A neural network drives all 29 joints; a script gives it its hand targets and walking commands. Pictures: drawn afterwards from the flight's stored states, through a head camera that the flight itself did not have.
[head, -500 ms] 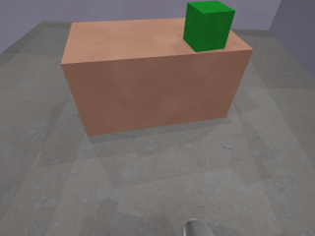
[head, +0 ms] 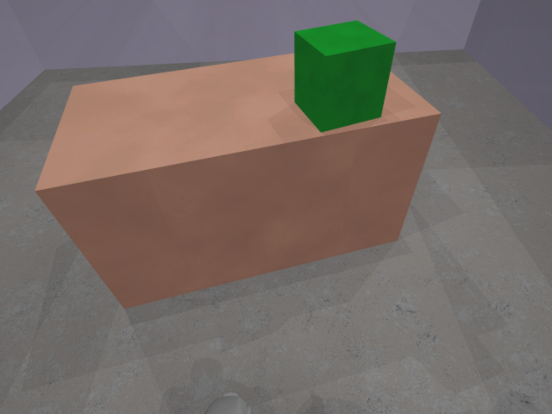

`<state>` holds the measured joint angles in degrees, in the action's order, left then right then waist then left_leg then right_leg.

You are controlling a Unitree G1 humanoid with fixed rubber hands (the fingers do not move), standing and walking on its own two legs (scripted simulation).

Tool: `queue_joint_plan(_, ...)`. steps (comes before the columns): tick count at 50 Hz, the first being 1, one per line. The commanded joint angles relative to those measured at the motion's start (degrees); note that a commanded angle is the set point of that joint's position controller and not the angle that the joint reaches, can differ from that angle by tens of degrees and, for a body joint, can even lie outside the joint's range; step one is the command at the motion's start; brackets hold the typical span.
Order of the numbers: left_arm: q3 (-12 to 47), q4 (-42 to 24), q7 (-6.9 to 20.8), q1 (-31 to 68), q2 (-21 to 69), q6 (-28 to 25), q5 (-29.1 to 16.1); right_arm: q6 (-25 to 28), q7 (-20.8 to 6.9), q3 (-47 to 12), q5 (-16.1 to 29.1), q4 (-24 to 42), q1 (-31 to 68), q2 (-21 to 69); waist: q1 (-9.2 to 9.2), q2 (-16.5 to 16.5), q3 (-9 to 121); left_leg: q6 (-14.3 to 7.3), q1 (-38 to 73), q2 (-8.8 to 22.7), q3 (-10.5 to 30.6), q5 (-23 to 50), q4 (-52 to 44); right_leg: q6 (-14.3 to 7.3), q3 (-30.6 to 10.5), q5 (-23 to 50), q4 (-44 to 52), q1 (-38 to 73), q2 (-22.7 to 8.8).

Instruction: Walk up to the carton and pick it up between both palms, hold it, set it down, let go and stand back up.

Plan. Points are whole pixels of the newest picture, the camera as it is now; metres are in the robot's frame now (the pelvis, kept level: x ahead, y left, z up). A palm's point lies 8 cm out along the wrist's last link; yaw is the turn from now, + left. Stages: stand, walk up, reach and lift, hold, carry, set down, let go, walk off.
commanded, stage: walk up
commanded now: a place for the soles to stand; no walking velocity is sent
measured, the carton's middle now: (339, 75) +1.08 -0.12 +0.00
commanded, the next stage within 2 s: none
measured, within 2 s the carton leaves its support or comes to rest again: neither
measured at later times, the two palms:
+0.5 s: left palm (153, 316) +0.33 +0.28 -0.13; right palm (423, 373) +0.24 -0.20 -0.12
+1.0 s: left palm (219, 256) +0.47 +0.17 -0.12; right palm (446, 259) +0.48 -0.31 -0.13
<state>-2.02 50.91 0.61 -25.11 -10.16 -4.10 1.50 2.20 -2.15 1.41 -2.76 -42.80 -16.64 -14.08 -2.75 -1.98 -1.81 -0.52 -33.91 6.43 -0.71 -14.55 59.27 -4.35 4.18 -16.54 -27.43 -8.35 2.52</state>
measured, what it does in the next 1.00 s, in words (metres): walks ahead: left foot, then right foot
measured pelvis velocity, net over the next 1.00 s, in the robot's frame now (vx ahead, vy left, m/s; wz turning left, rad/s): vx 0.46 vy -0.07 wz -0.06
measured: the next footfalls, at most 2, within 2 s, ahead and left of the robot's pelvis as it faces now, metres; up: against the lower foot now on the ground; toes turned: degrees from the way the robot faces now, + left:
left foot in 0.20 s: +0.28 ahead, +0.15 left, +0.00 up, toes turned +7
right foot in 0.68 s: +0.51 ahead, -0.14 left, +0.00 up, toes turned -14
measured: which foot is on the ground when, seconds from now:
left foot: up 0.00-0.18, down 0.20-0.70, up 0.72-1.00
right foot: down 0.00-0.22, up 0.24-0.66, down 0.68-1.00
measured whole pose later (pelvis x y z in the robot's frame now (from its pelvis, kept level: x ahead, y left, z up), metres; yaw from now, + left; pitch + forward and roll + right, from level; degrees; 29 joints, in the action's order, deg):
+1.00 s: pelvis +0.46 -0.07 +0.00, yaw -3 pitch -3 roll +1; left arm -1.1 51.4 0.0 -23.8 -10.6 -3.7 1.6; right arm 1.6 -1.8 1.8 -2.8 -47.4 -22.2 -13.5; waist -1.7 -1.7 -2.7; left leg -0.5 -30.7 4.2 0.2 -15.3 59.8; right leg -4.6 10.7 -13.6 -25.3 -8.9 -0.4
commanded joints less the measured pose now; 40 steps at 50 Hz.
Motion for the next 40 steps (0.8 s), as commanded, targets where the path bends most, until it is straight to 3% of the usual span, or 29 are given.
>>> queue_joint_plan(1,-1.96,-3.05,0.29,-1.6,-7.65,-2.27,-0.02,0.74,-0.65,0.18,-0.32,3.63,1.33,-0.97,0.61,7.42,-9.2,0.91,-0.78,0.98,-0.76,9.98,-12.08,-5.16,-13.2,-6.22,16.29,-9.45,-13.95)
queue_joint_plan(4,-2.11,-1.88,0.54,-4.7,-8.75,-2.33,0.59,1.62,-0.64,0.24,-0.28,4.27,5.18,-0.29,-1.03,7.85,-7.89,-0.27,3.65,-1.74,-3.51,12.9,-19.78,-4.72,-10.71,0.24,13.69,-6.27,-13.37)
queue_joint_plan(6,-2.22,-1.65,0.4,-5.92,-10.26,-1.88,0.93,2.06,-0.17,0.47,-0.68,4.4,4.77,-0.35,-0.72,7.43,-6.06,-1.17,8.16,-3.22,-5.05,11.21,-22.38,-4.54,-10.44,8.94,9.7,-3.63,-14.25)
queue_joint_plan(7,-2.11,-1.59,0.35,-5.99,-10.6,-1.46,1.09,2.29,0.22,0.73,-0.87,3.82,2.96,-0.58,0.21,6.64,-4.99,-1.88,11.18,-4.15,-5.92,9.66,-23.81,-4.18,-9.99,11.04,6.87,-2.79,-14.01)
queue_joint_plan(8,-1.94,-1.57,0.24,-5.66,-10.93,-0.97,1.16,2.67,0.79,1.33,-1.32,2.82,-0.89,-1.2,2.2,4.42,-3.53,-2.75,17.27,-5.38,-6.89,9.64,-26.32,-3.51,-8.72,14.36,0.81,-3.32,-13.22)
queue_joint_plan(9,-1.36,-1.51,0.3,-6.32,-10.48,-0.67,1.26,3.21,1.55,2.3,-1.94,1.43,-6.89,-2.79,4.67,1.44,0.24,-3.43,26.16,-5.87,-6.08,9.39,-28.07,-2.54,-6.05,15.89,-9.41,-5.42,-10.5)
queue_joint_plan(10,-0.38,-1.41,0.25,-9.34,-8.17,-0.39,1.21,3.63,2.16,3.79,-2.37,0.2,-15.0,-5.97,7.16,-2.82,7.43,-5.06,38.66,1.41,4.32,4.6,-27.95,-0.67,-4.42,9.73,-24.22,-11.65,-6.97)
queue_joint_plan(11,0.54,-2.38,0.1,-12.78,-5.11,0.4,0.58,3.23,2.75,5.25,-2.06,0.31,-19.98,-10.85,7.49,-12.82,12.2,-8.12,47.37,16.96,28.92,-5.65,-34.61,2.84,-2.31,-13.14,-40.8,-22.48,-0.52)
queue_joint_plan(12,-0.29,-3.67,-0.47,-12.28,-8.57,1.62,0.26,2.01,3.57,5.69,-0.26,0.74,-17.87,-12.68,7.26,-7.07,10.59,-12.64,46.52,22.23,41.41,-17.78,-41.93,4.15,-6.21,-15.03,-47.78,-27.57,-1.49)
queue_joint_plan(13,-0.81,-4.98,-0.58,-7.05,-10.58,2.07,0.25,1.41,4.22,5.52,1.26,1.04,-14.45,-11.94,8.12,-6.41,7.3,-15.45,42.84,22.7,43.0,-24.7,-46.07,4.65,-6.98,-13.66,-52.19,-31.74,-3.72)
queue_joint_plan(14,-0.94,-5.91,-0.4,-1.3,-11.23,1.82,0.51,1.65,4.36,4.55,1.96,1.13,-12.89,-9.3,8.66,-2.91,1.58,-13.07,37.5,20.63,37.16,-21.03,-47.7,4.35,-8.02,-10.37,-52.83,-33.39,-4.38)
queue_joint_plan(15,-0.92,-6.26,-0.11,0.97,-10.34,1.46,0.69,2.2,4.29,3.64,1.86,1.21,-11.04,-7.86,8.23,-2.09,-1.78,-11.36,32.31,18.62,28.5,-13.93,-47.34,4.37,-8.49,-7.45,-50.62,-32.5,-5.22)
queue_joint_plan(16,-0.61,-5.53,0.33,0.82,-8.35,1.26,0.72,2.92,4.16,3.02,1.35,0.92,-9.21,-6.39,6.87,-1.98,-3.87,-10.2,27.63,16.8,20.1,-5.69,-46.96,4.62,-8.61,-5.24,-47.78,-30.14,-6.45)
queue_joint_plan(17,-0.31,-4.79,0.72,-0.59,-6.85,1.24,0.68,3.55,3.87,2.63,1.14,0.41,-7.45,-5.37,5.11,-2.41,-4.74,-9.58,25.08,14.84,14.38,0.39,-46.31,4.8,-8.7,-4.15,-45.51,-27.6,-6.83)
queue_joint_plan(19,-0.27,-4.17,1.1,-1.77,-5.02,1.49,1.13,4.38,3.17,2.3,1.07,-1.38,-7.01,-4.05,3.15,-3.11,-4.51,-9.68,23.12,12.69,8.47,7.73,-45.36,4.82,-7.53,-2.71,-43.14,-25.13,-6.6)
queue_joint_plan(22,0.29,-4.54,1.9,0.3,-2.72,1.83,1.73,4.83,3.21,2.05,1.05,-2.96,-7.68,-3.04,1.73,-4.73,-5.5,-10.79,23.28,11.01,1.11,15.92,-44.66,5.65,-4.79,2.81,-37.29,-27.18,-7.54)
queue_joint_plan(25,0.86,-6.44,2.68,6.28,-1.48,1.79,1.78,4.81,2.88,1.76,0.83,-3.4,-7.33,-3.32,1.82,-6.96,-7.29,-9.51,20.96,7.87,-5.52,16.4,-44.31,5.84,-1.67,10.68,-24.53,-24.94,-8.38)
queue_joint_plan(27,0.98,-7.49,3.09,10.29,-1.47,1.39,1.8,4.62,2.46,2.01,0.64,-3.91,-7.95,-4.59,2.77,-7.45,-7.9,-8.73,19.38,6.89,-7.43,14.17,-44.41,5.3,0.4,15.54,-16.28,-19.75,-7.94)
queue_joint_plan(30,0.43,-7.49,3.04,11.86,-3.1,1.27,2.43,3.76,2.37,2.58,0.22,-4.25,-10.47,-7.3,3.34,-6.4,-7.69,-9.28,21.46,11.21,-4.68,9.86,-44.34,3.83,1.0,14.9,-11.33,-15.71,-7.89)
queue_joint_plan(31,0.07,-7.48,2.81,10.87,-4.33,1.23,2.58,3.23,2.43,2.76,0.0,-4.28,-10.41,-8.41,2.69,-6.03,-7.32,-9.19,22.17,12.17,-3.89,7.09,-43.26,3.16,0.98,11.74,-9.99,-13.73,-7.4)
queue_joint_plan(33,-1.11,-6.24,2.06,6.01,-6.86,0.97,2.84,1.94,2.37,2.41,-0.29,-4.86,-11.33,-8.71,0.31,-1.73,-5.71,-7.97,20.98,11.51,-5.48,5.69,-34.68,1.56,0.72,7.14,-6.97,-5.94,-6.36)
queue_joint_plan(34,-2.32,-4.6,1.44,0.84,-9.38,0.68,2.82,1.3,2.14,1.44,-0.49,-5.27,-13.84,-6.82,-1.51,4.38,-2.13,-6.71,19.73,8.37,-8.23,7.14,-22.92,0.87,-0.53,4.02,-6.08,0.88,-5.56)
queue_joint_plan(35,-3.97,-3.72,0.68,-5.25,-13.62,0.57,2.89,0.74,1.73,0.01,-0.34,-4.83,-17.9,-3.41,-3.22,14.98,4.3,-4.26,15.63,2.49,-10.64,-0.13,-6.43,-0.15,-11.5,-4.05,-3.44,8.53,-11.86)
queue_joint_plan(36,-4.85,-4.23,-0.18,-8.11,-17.18,1.02,1.5,-0.03,1.24,-0.63,0.27,-3.45,-19.92,-0.95,-3.06,20.21,5.87,-2.21,5.71,-4.74,-6.93,-20.7,6.91,-2.2,-32.9,-15.51,4.7,12.83,-20.72)
queue_joint_plan(37,-5.12,-4.93,-1.26,-5.95,-18.29,1.8,-1.14,-1.09,1.45,0.08,1.47,-1.93,-17.88,-4.78,-3.3,14.87,3.95,-1.12,-0.07,-4.79,-1.89,-20.11,12.33,-6.71,-44.37,-26.19,13.9,12.21,-25.34)
queue_joint_plan(38,-4.44,-6.09,-1.92,-3.44,-16.66,2.12,-2.29,-1.22,1.3,0.62,1.25,-0.75,-13.58,-6.52,-3.77,12.0,0.7,-1.02,-1.16,-2.5,0.16,-16.9,14.68,-5.99,-43.11,-28.97,17.37,7.16,-24.91)
queue_joint_plan(39,-3.24,-6.58,-2.11,-0.82,-14.47,2.13,-2.48,-0.75,1.11,0.84,1.05,-0.04,-10.32,-6.23,-3.1,9.83,-2.99,-1.35,-1.96,-1.84,1.73,-13.91,15.37,-4.79,-36.13,-22.62,16.99,3.44,-22.7)
queue_joint_plan(40,-2.69,-6.97,-2.11,-0.02,-13.71,1.75,-1.92,-0.41,1.04,0.59,1.19,-0.6,-10.26,-5.19,-2.1,8.0,-3.11,-1.46,-0.62,-0.69,2.66,-11.28,13.77,-2.75,-30.25,-16.45,16.29,0.69,-22.54)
